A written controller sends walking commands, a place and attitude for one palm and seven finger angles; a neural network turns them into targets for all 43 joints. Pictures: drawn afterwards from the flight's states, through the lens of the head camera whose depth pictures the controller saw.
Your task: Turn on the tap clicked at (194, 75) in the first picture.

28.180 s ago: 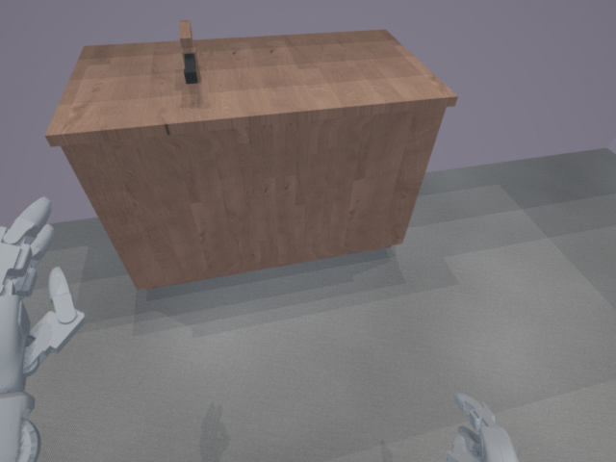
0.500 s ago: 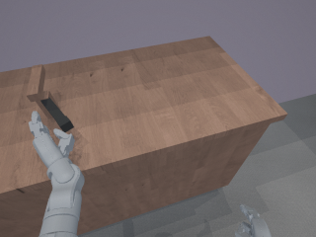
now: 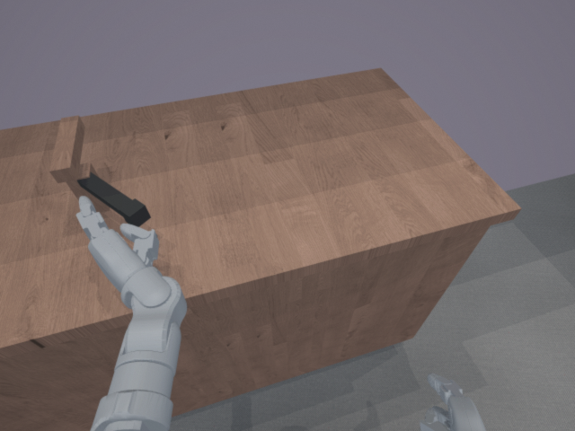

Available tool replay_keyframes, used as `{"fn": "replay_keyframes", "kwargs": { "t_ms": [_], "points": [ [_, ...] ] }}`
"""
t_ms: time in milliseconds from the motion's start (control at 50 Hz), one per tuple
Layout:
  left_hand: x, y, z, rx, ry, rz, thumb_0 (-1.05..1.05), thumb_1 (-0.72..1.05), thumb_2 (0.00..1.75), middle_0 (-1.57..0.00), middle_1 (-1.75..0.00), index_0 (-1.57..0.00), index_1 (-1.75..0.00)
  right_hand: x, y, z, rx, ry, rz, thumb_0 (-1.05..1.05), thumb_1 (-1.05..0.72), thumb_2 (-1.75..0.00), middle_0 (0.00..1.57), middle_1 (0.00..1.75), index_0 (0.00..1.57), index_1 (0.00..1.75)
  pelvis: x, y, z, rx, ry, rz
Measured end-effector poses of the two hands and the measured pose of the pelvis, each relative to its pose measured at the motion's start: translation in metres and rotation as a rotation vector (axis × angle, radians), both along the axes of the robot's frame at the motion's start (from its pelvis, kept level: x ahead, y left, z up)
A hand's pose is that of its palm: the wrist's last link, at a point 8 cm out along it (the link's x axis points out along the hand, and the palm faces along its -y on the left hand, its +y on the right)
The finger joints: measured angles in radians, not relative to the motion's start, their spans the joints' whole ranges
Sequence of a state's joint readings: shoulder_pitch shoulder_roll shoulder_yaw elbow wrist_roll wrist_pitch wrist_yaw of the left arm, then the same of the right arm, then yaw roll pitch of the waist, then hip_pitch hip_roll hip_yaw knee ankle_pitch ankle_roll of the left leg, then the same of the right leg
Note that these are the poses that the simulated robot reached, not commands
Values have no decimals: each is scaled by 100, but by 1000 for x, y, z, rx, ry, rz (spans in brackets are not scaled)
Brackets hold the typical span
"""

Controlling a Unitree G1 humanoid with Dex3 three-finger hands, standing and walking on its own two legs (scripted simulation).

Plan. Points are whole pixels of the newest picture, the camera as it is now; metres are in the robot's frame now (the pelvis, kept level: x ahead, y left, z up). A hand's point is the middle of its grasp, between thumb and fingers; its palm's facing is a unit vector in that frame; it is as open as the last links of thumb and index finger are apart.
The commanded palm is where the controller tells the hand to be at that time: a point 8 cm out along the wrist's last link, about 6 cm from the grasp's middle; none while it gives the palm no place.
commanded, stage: push the lever round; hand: left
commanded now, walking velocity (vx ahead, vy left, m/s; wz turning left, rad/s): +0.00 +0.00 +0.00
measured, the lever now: (135, 213) +0.39 +0.26 +0.08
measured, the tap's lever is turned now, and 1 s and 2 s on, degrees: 37 66 80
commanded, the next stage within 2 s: lift the hand up off the lever in 1.14 s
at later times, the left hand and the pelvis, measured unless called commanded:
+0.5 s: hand (176, 217) +0.40 +0.20 +0.07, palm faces +0.83 -0.54 -0.11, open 7.6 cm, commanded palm +0.35 +0.22 +0.08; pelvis +0.00 -0.01 +0.00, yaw +0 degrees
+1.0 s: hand (183, 204) +0.43 +0.20 +0.07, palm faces +0.85 -0.51 -0.11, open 7.9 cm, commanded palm +0.38 +0.21 +0.08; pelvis +0.00 -0.02 -0.01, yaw +0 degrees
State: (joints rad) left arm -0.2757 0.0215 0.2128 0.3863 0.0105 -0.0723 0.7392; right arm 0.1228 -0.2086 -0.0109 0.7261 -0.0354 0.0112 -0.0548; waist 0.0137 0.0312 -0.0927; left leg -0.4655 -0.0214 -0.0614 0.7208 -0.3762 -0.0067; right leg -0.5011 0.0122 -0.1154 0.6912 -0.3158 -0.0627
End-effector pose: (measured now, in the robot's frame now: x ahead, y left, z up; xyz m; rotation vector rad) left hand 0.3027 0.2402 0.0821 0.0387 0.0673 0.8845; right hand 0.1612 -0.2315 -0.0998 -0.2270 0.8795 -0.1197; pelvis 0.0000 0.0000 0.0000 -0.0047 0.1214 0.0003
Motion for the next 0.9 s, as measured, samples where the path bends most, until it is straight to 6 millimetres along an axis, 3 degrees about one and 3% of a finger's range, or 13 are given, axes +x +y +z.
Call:
{"fn": "replay_keyframes", "kwargs": {
  "t_ms": [360,680,900],
  "points": [
    [35,-26,0,-7,49,74,-1,94,93,-16,-15,-15,-15,-22,-11,-16,20,78,-13,1,-91,-90,20,30,21,29,-2,-9,-4,4,42,0],
    [47,-24,-4,-8,73,146,1,91,91,-16,-15,-15,-15,-51,-34,-22,9,147,-54,1,-91,-90,20,30,21,29,0,-18,-6,7,67,-3],
    [62,-29,-3,-12,69,145,2,91,91,-16,-15,-14,-15,-62,-35,-26,11,166,-70,1,-91,-90,20,30,21,29,-1,-18,-8,8,84,-5]
  ]
}}
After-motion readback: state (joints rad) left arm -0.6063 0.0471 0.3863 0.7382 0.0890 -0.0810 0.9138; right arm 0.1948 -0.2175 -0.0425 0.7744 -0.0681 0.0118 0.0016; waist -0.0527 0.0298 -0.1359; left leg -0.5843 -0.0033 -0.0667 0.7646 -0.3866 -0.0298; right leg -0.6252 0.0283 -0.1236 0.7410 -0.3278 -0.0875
